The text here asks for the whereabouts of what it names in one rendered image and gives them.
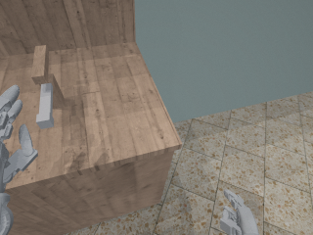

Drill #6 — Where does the counter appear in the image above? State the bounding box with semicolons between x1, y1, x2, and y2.
0;0;182;235

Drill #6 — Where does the tap lever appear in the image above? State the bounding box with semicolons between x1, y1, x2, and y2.
36;82;54;129

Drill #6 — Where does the left robot forearm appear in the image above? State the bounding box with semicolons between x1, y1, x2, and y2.
0;193;14;235

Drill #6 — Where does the robot left hand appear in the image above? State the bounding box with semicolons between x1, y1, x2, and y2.
0;84;38;193

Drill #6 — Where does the robot right hand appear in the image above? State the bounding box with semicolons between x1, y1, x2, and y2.
220;189;259;235

